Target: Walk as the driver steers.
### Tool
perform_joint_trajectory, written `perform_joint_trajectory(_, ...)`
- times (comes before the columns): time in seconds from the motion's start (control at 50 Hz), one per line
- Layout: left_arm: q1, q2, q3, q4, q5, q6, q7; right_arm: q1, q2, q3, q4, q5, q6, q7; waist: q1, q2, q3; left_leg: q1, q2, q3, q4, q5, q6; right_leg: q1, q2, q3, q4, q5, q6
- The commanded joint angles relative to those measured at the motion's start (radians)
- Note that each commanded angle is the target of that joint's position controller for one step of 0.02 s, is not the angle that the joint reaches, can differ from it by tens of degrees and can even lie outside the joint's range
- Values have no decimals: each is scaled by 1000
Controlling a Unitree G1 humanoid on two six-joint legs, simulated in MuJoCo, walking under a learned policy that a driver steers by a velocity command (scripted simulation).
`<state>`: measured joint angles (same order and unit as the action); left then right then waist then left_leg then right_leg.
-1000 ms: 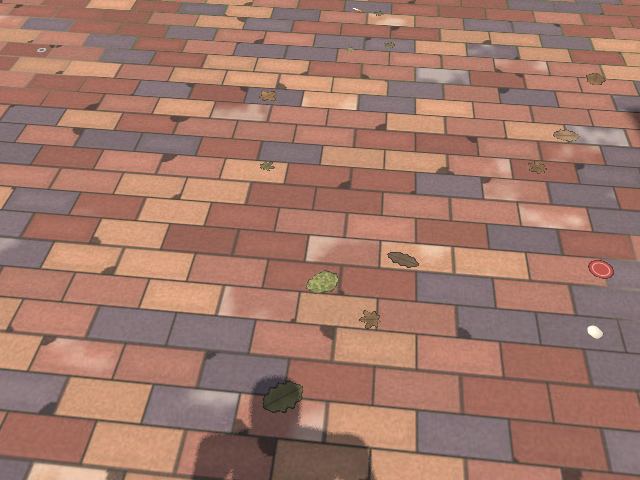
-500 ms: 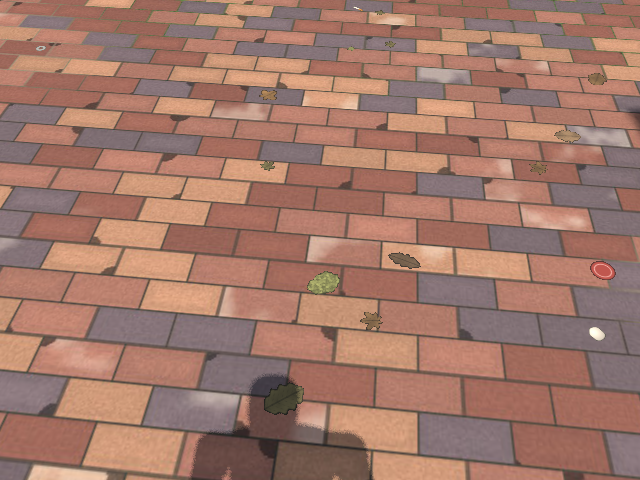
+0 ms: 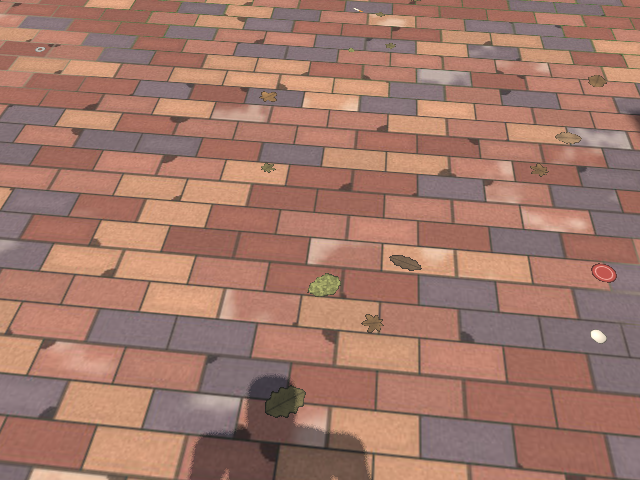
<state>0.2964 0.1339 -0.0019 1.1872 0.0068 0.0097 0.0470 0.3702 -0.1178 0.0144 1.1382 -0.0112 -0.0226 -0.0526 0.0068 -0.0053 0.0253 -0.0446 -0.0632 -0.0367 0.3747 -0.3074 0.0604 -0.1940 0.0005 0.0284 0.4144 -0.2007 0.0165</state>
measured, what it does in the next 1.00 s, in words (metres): steps on the spot: left foot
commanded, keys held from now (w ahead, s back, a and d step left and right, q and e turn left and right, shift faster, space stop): w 0.08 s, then no key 0.92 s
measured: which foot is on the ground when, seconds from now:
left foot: down 0.00-0.24, up 0.26-0.38, down 0.40-1.00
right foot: down 0.00-1.00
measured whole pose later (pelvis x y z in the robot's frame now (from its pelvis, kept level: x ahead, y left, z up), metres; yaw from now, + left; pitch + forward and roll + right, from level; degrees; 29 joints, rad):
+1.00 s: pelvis +0.07 -0.01 +0.00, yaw +0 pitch -2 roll +0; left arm 0.31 0.13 0.00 1.15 0.01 -0.01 0.05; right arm 0.34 -0.12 0.01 1.15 -0.01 -0.02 -0.06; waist 0.00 0.00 0.05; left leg -0.04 -0.01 0.02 0.37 -0.30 0.02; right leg -0.10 0.01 -0.06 0.39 -0.26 -0.02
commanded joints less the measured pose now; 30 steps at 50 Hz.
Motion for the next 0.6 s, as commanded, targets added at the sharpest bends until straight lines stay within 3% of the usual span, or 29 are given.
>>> perform_joint_trajectory(0.02, 49, 66, 10, -16, 7, 0, -1, 116, -103, -24, 1, -3, 3, 0, -17, 55, 80, -127, 131, -136, -135, -91, 40, -4, -23, 17, 27, -57, -46)
perform_joint_trajectory(0.06, -6, 67, 16, -56, 21, -2, -14, 158, -150, -46, 1, 0, 12, 3, -51, 134, 156, -118, 210, -273, -209, -407, 115, -184, 38, -57, 178, -232, -55)
perform_joint_trajectory(0.08, -38, 59, 14, -82, 31, -8, -20, 181, -156, -52, 3, -1, 13, 6, -67, 148, 206, -118, 270, -339, -240, -475, 153, -262, 27, -85, 237, -251, -60)
perform_joint_trajectory(0.1, -60, 44, 11, -99, 31, -18, -22, 182, -131, -47, 3, -4, 8, 5, -69, 133, 247, -137, 307, -364, -242, -370, 174, -295, -7, -81, 283, -221, -62)
perform_joint_trajectory(0.14, -21, 24, 8, -104, 20, -38, -20, 150, -99, -33, -2, -17, -11, 1, -28, 105, 226, -100, 313, -305, -162, 69, 171, -279, -37, -60, 252, -214, -66)
perform_joint_trajectory(0.18, 87, 11, 6, -70, 3, -53, -16, 96, -96, -25, -11, -13, -24, 3, 36, 69, 144, -137, 244, -170, -42, 401, 99, -36, -20, -72, 28, -1, -72)
perform_joint_trajectory(0.2, 145, 50, 18, -53, -1, -59, -10, 95, -100, -25, -18, -10, -30, 7, 44, 50, 89, -188, 197, -118, 16, 437, 52, 117, -42, -19, 3, 142, -77)
perform_joint_trajectory(0.22, 185, 127, 36, -51, 0, -63, -7, 125, -87, -22, -29, -1, -33, 8, 30, -27, 53, -255, 118, -46, 93, 336, 16, 214, -117, 78, 28, 385, -107)
perform_joint_trajectory(0.24, 234, 124, 32, -33, 7, -59, -7, 178, -48, -13, -8, 8, -23, 3, 40, -120, -5, -257, 77, -3, 164, 71, -9, 270, -221, 166, 23, 606, -179)
perform_joint_trajectory(0.26, 251, 80, 19, -30, 11, -56, -5, 181, -49, -15, 2, 14, -12, -4, 46, -138, -15, -245, 64, 14, 242, -103, -19, 263, -285, 226, -10, 712, -222)
perform_joint_trajectory(0.28, 225, 60, 9, -36, 13, -52, -2, 154, -47, -16, -5, 13, -3, -7, 36, -130, 0, -237, 64, 17, 283, -175, -23, 221, -300, 235, -34, 715, -235)
perform_joint_trajectory(0.32, 160, 67, 0, -58, 19, -49, 9, 114, -34, -14, -14, 4, 8, 1, 8, -88, 27, -225, 80, 15, 279, -208, -30, 158, -283, 194, -60, 671, -228)
perform_joint_trajectory(0.36, 95, 72, -6, -71, 14, -42, 14, 143, -3, -3, 0, 6, 13, 6, -43, -70, 30, -121, 97, 21, 122, -64, -37, 86, -218, 107, -59, 581, -171)
perform_joint_trajectory(0.38, 74, 81, -2, -75, 8, -38, 12, 162, -7, -1, 11, 7, 14, 5, -58, -63, 29, -49, 102, 14, 27, 89, -39, 46, -179, 70, -53, 494, -133)
perform_joint_trajectory(0.42, 76, 93, 10, -85, -5, -34, 4, 142, -71, -9, 5, -3, 15, 7, -30, -11, 60, -37, 147, -31, -1, 261, -34, 5, -96, 15, -65, 210, -84)
perform_joint_trajectory(0.44, 101, 58, 7, -74, -6, -34, 2, 105, -86, -13, 2, 0, 16, 6, -12, 54, 103, -79, 152, -35, 20, 295, -27, 20, -79, 4, -78, 197, -76)
perform_joint_trajectory(0.46, 119, 54, 7, -62, -4, -35, 4, 86, -72, -11, -3, 1, 14, 4, -13, 51, 110, -75, 155, -32, 18, 330, -27, 37, -84, 8, -66, 255, -75)
perform_joint_trajectory(0.52, 135, 59, 14, -55, -3, -40, 6, 89, -72, -13, 0, 6, 5, -6, -16, 31, 48, -40, 166, -28, 12, 425, -23, 107, -101, 11, -30, 408, -79)
perform_joint_trajectory(0.6, 132, 49, 15, -53, -2, -35, 7, 64, -71, -17, -1, 8, 3, -8, -10, 16, 36, -24, 169, -24, 3, 448, -17, 114, -100, 5, -30, 386, -75)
